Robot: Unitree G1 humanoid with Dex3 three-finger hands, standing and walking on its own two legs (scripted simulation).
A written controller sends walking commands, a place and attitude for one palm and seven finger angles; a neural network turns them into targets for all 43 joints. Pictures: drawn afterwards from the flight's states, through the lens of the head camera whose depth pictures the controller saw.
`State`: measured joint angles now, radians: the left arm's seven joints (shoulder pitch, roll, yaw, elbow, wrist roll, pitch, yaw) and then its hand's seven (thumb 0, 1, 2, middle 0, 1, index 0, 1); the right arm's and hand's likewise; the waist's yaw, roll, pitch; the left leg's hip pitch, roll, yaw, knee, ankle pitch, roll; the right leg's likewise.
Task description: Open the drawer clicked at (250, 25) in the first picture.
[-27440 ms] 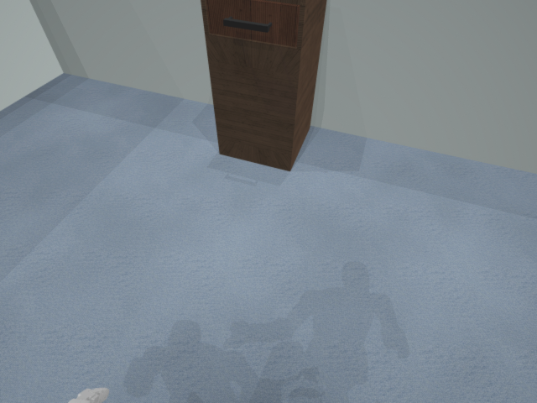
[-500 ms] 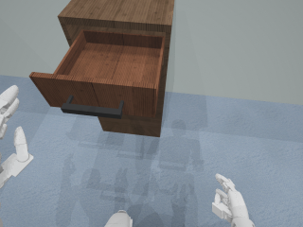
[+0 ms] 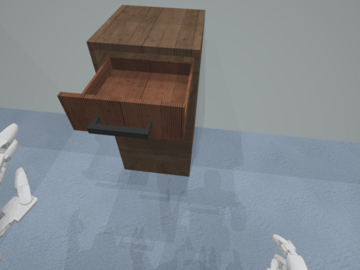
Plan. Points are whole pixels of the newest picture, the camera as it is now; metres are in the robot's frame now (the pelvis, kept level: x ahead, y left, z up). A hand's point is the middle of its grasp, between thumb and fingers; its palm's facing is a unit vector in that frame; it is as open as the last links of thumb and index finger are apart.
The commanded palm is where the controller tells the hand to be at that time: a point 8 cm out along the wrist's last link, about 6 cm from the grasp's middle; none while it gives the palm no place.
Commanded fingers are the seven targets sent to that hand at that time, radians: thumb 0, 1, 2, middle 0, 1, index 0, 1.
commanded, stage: stop stepping back and stand still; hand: left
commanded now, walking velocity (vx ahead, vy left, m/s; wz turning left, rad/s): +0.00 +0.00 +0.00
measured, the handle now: (120, 126) +0.52 +0.21 -0.01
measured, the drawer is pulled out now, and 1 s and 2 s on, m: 0.29 0.29 0.29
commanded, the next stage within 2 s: let the arm hang, fingers relaxed in 0.14 s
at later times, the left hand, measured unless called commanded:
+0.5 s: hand out of the picture +0.10 +0.19 -0.15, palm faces -0.01 -0.98 -0.21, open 7.4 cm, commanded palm none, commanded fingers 0.00 0.90 0.90 -0.20 -0.30 -0.20 -0.30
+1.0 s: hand out of the picture -0.02 +0.19 -0.17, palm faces +0.03 -0.98 -0.21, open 7.4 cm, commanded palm none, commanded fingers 0.00 0.90 0.90 -0.20 -0.30 -0.20 -0.30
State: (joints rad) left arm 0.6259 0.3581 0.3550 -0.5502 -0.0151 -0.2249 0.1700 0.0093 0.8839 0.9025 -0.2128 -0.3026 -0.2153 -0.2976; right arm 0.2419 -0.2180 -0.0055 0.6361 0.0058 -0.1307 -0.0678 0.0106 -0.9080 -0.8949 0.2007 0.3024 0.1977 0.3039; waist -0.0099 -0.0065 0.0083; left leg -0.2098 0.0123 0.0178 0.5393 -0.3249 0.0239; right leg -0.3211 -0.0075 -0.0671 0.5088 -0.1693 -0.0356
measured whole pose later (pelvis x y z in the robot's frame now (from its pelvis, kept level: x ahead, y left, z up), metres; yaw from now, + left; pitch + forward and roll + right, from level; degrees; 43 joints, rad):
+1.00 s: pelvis +0.00 +0.01 +0.01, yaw +0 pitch -3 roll +0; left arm 0.31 0.15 0.01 1.14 0.02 0.01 0.03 0.00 0.91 0.90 -0.20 -0.30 -0.20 -0.29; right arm 0.37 -0.10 0.00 1.12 -0.01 0.01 -0.03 0.00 -0.91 -0.89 0.20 0.30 0.20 0.30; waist 0.00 0.02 0.07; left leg -0.12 0.00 0.02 0.44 -0.27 0.00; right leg -0.23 -0.01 -0.05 0.42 -0.13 -0.02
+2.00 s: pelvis +0.01 +0.00 +0.01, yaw +0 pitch -3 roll +0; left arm 0.25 0.14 0.03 1.14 0.02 0.00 0.03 0.00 0.90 0.90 -0.20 -0.30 -0.20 -0.29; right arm 0.33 -0.11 -0.01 1.11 -0.02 0.01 -0.04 0.00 -0.91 -0.89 0.20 0.30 0.20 0.30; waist 0.00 0.02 0.08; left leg -0.11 0.02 0.01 0.41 -0.26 -0.02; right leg -0.22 0.01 -0.06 0.40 -0.14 -0.04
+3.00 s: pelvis +0.03 -0.01 +0.01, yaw +0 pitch -2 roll +0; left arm 0.22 0.17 0.03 1.14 0.02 -0.01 0.03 0.00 0.90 0.90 -0.20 -0.30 -0.20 -0.30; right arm 0.29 -0.15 -0.02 1.13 -0.02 0.00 -0.04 0.00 -0.91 -0.89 0.20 0.30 0.20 0.30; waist 0.00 0.02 0.09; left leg -0.07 0.04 0.00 0.37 -0.26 -0.03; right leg -0.19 0.03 -0.07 0.37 -0.14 -0.05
